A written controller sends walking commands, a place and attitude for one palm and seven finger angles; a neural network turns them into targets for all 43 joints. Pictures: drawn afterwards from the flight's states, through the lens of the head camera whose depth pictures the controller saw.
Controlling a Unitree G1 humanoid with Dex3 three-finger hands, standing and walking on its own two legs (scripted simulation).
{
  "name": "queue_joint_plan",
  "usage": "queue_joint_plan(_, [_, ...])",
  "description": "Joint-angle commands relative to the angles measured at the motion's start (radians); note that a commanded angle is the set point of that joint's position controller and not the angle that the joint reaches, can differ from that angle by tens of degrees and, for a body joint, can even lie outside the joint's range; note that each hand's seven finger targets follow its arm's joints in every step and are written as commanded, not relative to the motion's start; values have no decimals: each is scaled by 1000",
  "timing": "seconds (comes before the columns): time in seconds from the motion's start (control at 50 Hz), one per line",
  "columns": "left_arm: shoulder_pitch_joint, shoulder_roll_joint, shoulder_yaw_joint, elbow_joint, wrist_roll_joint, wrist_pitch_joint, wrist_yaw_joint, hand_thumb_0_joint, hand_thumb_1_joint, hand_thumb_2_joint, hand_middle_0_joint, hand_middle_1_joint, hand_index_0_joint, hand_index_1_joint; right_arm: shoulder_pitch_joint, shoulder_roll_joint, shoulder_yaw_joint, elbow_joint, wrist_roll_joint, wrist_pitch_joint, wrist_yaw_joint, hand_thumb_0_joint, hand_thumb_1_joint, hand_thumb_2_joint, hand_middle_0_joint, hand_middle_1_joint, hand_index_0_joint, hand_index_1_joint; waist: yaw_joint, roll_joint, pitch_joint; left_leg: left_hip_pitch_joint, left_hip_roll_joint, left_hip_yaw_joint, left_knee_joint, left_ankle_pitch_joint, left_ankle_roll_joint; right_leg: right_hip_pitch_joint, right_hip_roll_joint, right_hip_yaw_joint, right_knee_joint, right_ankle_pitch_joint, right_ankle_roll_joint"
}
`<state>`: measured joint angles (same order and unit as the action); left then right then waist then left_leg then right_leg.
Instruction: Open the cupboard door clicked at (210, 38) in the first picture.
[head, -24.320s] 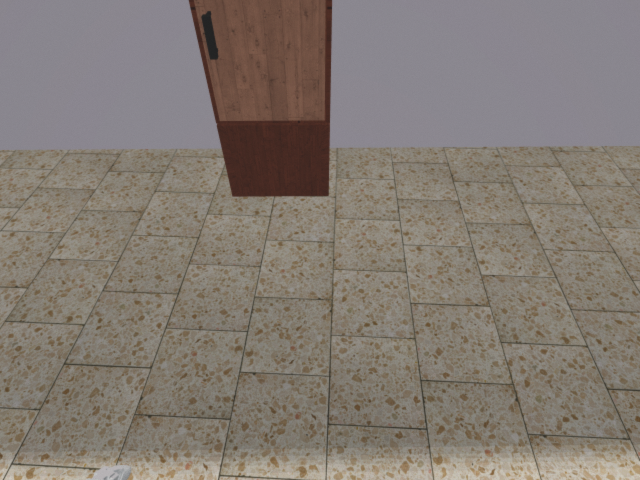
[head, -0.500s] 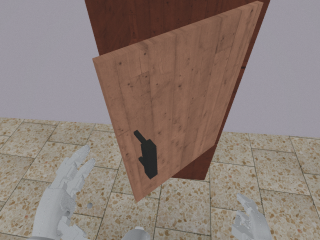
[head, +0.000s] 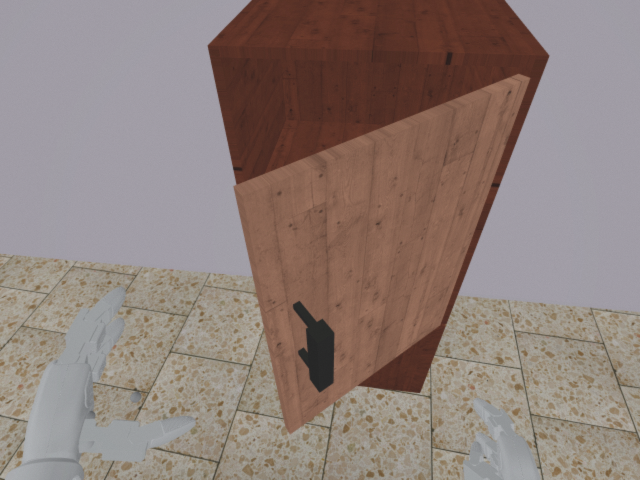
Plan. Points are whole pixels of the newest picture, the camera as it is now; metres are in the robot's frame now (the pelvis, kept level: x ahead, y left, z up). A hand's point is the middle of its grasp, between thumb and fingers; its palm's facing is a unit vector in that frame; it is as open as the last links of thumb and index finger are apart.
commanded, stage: draw the hand back to the body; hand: left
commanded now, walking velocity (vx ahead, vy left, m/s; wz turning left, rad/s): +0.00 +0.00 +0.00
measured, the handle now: (311, 346) +0.30 +0.05 +0.01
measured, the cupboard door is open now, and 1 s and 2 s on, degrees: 43 43 43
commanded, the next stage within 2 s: step back with the hand held close in 0.80 s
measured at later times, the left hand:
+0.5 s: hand (81, 307) +0.22 +0.25 +0.18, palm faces +0.45 -0.79 -0.42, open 8.3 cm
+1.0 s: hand (97, 314) +0.21 +0.23 +0.19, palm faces +0.43 -0.79 -0.43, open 7.4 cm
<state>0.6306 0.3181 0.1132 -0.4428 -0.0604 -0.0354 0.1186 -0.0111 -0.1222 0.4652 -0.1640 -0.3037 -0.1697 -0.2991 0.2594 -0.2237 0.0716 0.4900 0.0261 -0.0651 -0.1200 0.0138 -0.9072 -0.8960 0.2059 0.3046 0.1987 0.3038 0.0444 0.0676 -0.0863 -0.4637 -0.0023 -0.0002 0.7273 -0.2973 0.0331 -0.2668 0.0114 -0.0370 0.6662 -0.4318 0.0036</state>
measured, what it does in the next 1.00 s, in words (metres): stands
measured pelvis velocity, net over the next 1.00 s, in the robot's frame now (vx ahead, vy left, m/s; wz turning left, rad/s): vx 0.02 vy -0.03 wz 0.00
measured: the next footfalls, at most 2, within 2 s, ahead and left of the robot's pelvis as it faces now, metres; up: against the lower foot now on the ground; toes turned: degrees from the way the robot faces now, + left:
none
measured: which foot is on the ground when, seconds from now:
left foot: down 0.00-1.00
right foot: down 0.00-1.00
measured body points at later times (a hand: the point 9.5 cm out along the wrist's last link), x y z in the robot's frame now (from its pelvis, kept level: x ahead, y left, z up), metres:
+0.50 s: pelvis +0.03 -0.01 +0.02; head +0.01 -0.04 +0.47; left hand +0.19 +0.29 +0.21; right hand +0.22 -0.24 -0.06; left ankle +0.05 +0.09 -0.72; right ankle -0.05 -0.12 -0.72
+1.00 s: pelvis +0.02 -0.03 +0.02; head +0.00 -0.06 +0.47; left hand +0.18 +0.27 +0.21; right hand +0.21 -0.26 -0.06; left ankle +0.05 +0.09 -0.72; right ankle -0.05 -0.12 -0.72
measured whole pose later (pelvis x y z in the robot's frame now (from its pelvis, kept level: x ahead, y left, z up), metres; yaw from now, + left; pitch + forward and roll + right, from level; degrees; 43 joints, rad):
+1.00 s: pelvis +0.02 -0.03 +0.02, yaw +0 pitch -3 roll +0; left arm 0.47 0.36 0.35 -0.39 -0.07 -0.09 0.10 0.01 0.89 0.90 -0.21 -0.30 -0.21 -0.30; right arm 0.18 -0.24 0.02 0.61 0.01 -0.04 -0.09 0.01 -0.91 -0.90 0.21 0.30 0.20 0.30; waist 0.05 0.08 0.00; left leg -0.21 0.02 -0.01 0.46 -0.20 0.00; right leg -0.01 0.04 -0.04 0.38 -0.32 -0.03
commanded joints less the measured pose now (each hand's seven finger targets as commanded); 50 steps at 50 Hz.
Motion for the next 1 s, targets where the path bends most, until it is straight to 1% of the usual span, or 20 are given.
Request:
queue_joint_plan(0.0, [-93, 128, 124, -208, 7, -60, 26, 0, 200, 600, -175, -300, -175, -300, -156, -103, -46, -141, -8, -69, -1, 0, -900, -900, 200, 300, 200, 300, -3, -12, 3, 272, 21, -55, -205, 59, -4, -109, -2, -4, -202, 155, -24])
queue_joint_plan(0.06, [-109, 155, 168, -195, 8, -60, 30, 0, 305, 645, -179, -300, -179, -300, -167, -109, -49, -118, -12, -74, 4, 0, -900, -900, 200, 300, 200, 300, 8, -23, 0, 307, 22, -56, -241, 116, -7, -47, -1, -9, -226, 199, -26])
queue_joint_plan(0.1, [-127, 148, 175, -213, 6, -61, 26, 0, 375, 675, -181, -300, -181, -300, -172, -107, -51, -110, -12, -78, 9, 0, -900, -900, 200, 300, 200, 300, 7, 6, -5, 344, 23, -50, -256, 162, -9, -27, -1, -6, -238, 237, -25])
queue_joint_plan(0.18, [-122, 160, 222, -193, -2, -57, 23, 0, 515, 735, -186, -300, -186, -300, -180, -107, -58, -92, -15, -72, 17, 0, -900, -900, 200, 300, 200, 300, 12, -32, 1, 369, 25, -35, -278, 243, -9, 27, 0, -7, -264, 310, -23])
queue_joint_plan(0.22, [-152, 176, 246, -212, -1, -60, 22, 0, 585, 765, -189, -300, -189, -300, -181, -107, -61, -83, -15, -72, 23, 0, -900, -900, 200, 300, 200, 300, 13, 21, 2, 392, 25, -30, -286, 272, -13, 34, 0, -4, -276, 327, -23])
queue_joint_plan(0.26, [-162, 206, 287, -193, -3, -58, 26, 0, 655, 795, -191, -300, -191, -300, -186, -111, -65, -74, -17, -68, 24, 0, -900, -900, 200, 300, 200, 300, 20, -18, -3, 396, 24, -29, -295, 289, -11, 57, 3, -4, -288, 349, -24])
queue_joint_plan(0.34, [-209, 220, 327, -196, -11, -60, 24, 0, 795, 855, -196, -300, -196, -300, -188, -108, -72, -65, -16, -59, 26, 0, -900, -900, 200, 300, 200, 300, 16, -9, -6, 422, 22, -13, -298, 311, -8, 67, 1, 0, -304, 387, -18])
queue_joint_plan(0.36, [-221, 239, 346, -192, -9, -61, 26, 0, 830, 870, -198, -300, -198, -300, -190, -112, -72, -60, -17, -58, 26, 0, -900, -900, 200, 300, 200, 300, 22, 27, -6, 424, 19, -8, -298, 324, -9, 80, -1, 2, -309, 400, -21])
queue_joint_plan(0.4, [-236, 240, 358, -186, -14, -63, 26, 0, 900, 900, -200, -300, -200, -300, -191, -109, -76, -55, -17, -55, 27, 0, -900, -900, 200, 300, 200, 300, 19, 13, -11, 433, 17, -3, -295, 342, -7, 83, -2, 1, -309, 425, -17])
queue_joint_plan(0.44, [-190, 194, 325, -137, -19, -57, 16, 0, 900, 900, -200, -300, -200, -300, -190, -109, -81, -56, -18, -49, 33, 0, -900, -900, 200, 300, 200, 300, 17, -41, 1, 431, 15, 4, -293, 347, -2, 85, -2, -1, -314, 449, -12])
queue_joint_plan(0.48, [-177, 172, 302, -107, -22, -48, 7, 0, 900, 900, -200, -300, -200, -300, -196, -110, -84, -57, -15, -37, 37, 0, -900, -900, 200, 300, 200, 300, 16, -48, 27, 421, 14, 10, -297, 348, 0, 88, -5, -1, -318, 464, -8])
queue_joint_plan(0.56, [-230, 237, 342, -177, -15, -61, 11, 0, 900, 900, -200, -300, -200, -300, -208, -114, -89, -57, -17, -37, 32, 0, -900, -900, 200, 300, 200, 300, 23, -32, -17, 443, 7, 17, -291, 359, 5, 106, -9, 7, -324, 492, -9])
queue_joint_plan(0.66, [-230, 250, 358, -192, -16, -73, 13, 0, 900, 900, -200, -300, -200, -300, -212, -106, -89, -47, -16, -45, 25, 0, -900, -900, 200, 300, 200, 300, 24, -15, -11, 448, 3, 25, -286, 356, 4, 108, -13, 11, -334, 513, -7])
queue_joint_plan(0.78, [-224, 210, 329, -143, -22, -76, 6, 0, 900, 900, -200, -300, -200, -300, -217, -104, -91, -41, -14, -45, 24, 0, -900, -900, 200, 300, 200, 300, 16, -21, 43, 448, 5, 27, -299, 306, 4, 76, -11, 12, -353, 460, 0])
queue_joint_plan(0.82, [-225, 220, 341, -138, -24, -82, 6, 0, 900, 900, -200, -300, -200, -300, -217, -105, -92, -42, -16, -47, 24, 0, -900, -900, 200, 300, 200, 300, 21, -60, 42, 441, 3, 23, -304, 285, 6, 78, -10, 13, -359, 437, 1])
queue_joint_plan(0.88, [-230, 221, 338, -144, -23, -89, 3, 0, 900, 900, -200, -300, -200, -300, -223, -106, -93, -39, -17, -50, 23, 0, -900, -900, 200, 300, 200, 300, 23, -46, 32, 451, 2, 28, -303, 295, 7, 86, -14, 20, -363, 457, 1])
queue_joint_plan(0.9, [-317, 251, 346, -226, -21, -102, 6, 0, 900, 900, -200, -300, -200, -300, -232, -106, -90, -44, -16, -58, 23, 0, -900, -900, 200, 300, 200, 300, 22, -6, 11, 462, -1, 26, -302, 300, 7, 90, -17, 24, -364, 463, -1])
queue_joint_plan(0.92, [-367, 373, 468, -241, -11, -139, 14, 0, 900, 900, -200, -300, -200, -300, -195, -122, -93, -54, -17, -33, 22, 0, -900, -900, 200, 300, 200, 300, -27, -51, 101, 426, 22, 4, -242, 308, 22, -13, -61, 62, -412, 525, 25])
queue_joint_plan(0.94, [-257, 293, 412, -135, -7, -134, 3, 0, 900, 900, -200, -300, -200, -300, -203, -110, -92, -35, -22, -12, 22, 0, -900, -900, 200, 300, 200, 300, -30, -99, 87, 416, 22, 1, -223, 340, 23, 2, -74, 43, -397, 580, 36])
queue_joint_plan(0.98, [-185, 255, 382, -132, -4, -134, -6, 0, 900, 900, -200, -300, -200, -300, -201, -113, -100, -55, -19, 15, 25, 0, -900, -900, 200, 300, 200, 300, -32, -69, 43, 425, 26, 8, -220, 434, 23, 30, -74, 27, -356, 669, 50])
